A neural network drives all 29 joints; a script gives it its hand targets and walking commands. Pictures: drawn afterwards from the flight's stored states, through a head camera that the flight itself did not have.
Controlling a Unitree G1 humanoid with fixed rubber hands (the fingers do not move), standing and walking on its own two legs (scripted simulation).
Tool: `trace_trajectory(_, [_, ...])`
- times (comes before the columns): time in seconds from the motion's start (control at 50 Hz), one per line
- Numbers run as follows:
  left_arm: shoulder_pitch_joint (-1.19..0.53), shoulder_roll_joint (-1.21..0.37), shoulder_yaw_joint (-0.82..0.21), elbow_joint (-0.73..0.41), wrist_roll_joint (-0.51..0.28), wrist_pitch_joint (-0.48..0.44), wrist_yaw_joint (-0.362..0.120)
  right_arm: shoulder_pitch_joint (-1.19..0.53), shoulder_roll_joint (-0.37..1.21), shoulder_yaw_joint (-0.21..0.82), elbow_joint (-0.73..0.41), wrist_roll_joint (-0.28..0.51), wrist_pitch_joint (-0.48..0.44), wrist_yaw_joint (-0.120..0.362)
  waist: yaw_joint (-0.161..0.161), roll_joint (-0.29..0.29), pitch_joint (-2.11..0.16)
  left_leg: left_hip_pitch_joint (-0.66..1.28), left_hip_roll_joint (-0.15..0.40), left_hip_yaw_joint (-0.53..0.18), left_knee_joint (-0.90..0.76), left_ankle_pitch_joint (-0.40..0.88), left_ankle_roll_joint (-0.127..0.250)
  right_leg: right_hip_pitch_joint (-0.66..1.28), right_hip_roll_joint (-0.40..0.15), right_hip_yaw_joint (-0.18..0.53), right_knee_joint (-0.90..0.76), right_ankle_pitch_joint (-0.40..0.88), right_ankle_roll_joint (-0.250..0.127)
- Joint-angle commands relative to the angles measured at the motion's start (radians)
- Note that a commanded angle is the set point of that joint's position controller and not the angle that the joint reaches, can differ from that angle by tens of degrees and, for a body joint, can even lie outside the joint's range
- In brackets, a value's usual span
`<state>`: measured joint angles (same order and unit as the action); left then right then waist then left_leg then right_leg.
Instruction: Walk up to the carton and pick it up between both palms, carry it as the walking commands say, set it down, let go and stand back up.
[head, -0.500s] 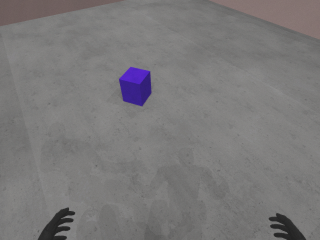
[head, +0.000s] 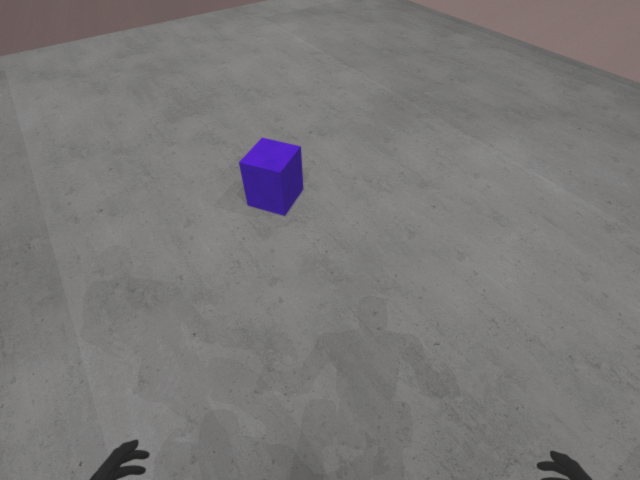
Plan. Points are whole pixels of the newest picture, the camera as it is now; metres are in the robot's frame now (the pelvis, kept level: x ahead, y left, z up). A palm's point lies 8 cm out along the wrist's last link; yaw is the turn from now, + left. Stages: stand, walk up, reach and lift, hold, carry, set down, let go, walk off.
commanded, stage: stand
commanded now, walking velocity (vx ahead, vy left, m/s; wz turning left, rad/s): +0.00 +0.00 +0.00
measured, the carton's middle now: (273, 176) +1.50 +0.29 -0.64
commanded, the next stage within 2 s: walk up in 1.72 s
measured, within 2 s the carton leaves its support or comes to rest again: neither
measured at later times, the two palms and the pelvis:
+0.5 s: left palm out of the picture +0.11 +0.31 -0.09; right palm out of the picture +0.10 -0.31 -0.09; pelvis +0.00 +0.00 +0.01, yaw +0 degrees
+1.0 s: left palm out of the picture +0.10 +0.31 -0.09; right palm out of the picture +0.10 -0.31 -0.09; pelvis +0.00 +0.00 +0.02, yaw +0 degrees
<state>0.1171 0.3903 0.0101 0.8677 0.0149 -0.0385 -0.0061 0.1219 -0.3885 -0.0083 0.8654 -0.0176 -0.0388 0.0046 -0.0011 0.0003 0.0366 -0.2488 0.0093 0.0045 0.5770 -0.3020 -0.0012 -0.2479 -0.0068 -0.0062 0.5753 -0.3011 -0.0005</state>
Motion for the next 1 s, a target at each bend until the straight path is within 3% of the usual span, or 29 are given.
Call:
trace_trajectory(0.0, [-0.050, 0.165, 0.034, -0.032, -0.002, -0.011, 0.003, -0.050, -0.165, -0.035, -0.032, 0.002, -0.011, -0.004, 0.000, 0.002, -0.069, 0.027, 0.091, -0.096, -0.131, 0.165, 0.052, 0.035, -0.091, 0.097, -0.128, 0.165, -0.053])
trace_trajectory(0.42, [-0.078, 0.173, 0.022, 0.106, -0.003, -0.002, 0.006, -0.079, -0.172, -0.026, 0.114, 0.004, -0.001, -0.005, 0.000, 0.001, -0.051, 0.100, 0.109, -0.095, -0.261, 0.176, 0.032, 0.103, -0.111, 0.099, -0.259, 0.180, -0.035])
trace_trajectory(0.98, [-0.071, 0.180, 0.021, 0.148, -0.005, 0.006, 0.010, -0.075, -0.180, -0.026, 0.157, 0.005, 0.007, -0.008, 0.000, 0.001, -0.053, 0.123, 0.118, -0.094, -0.288, 0.210, 0.028, 0.124, -0.120, 0.097, -0.287, 0.211, -0.030])
